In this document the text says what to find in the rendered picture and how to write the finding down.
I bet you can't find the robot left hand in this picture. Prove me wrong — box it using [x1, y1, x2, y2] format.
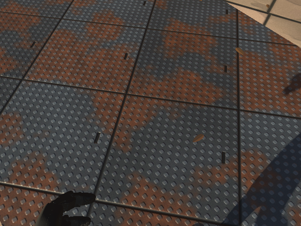
[34, 191, 96, 226]

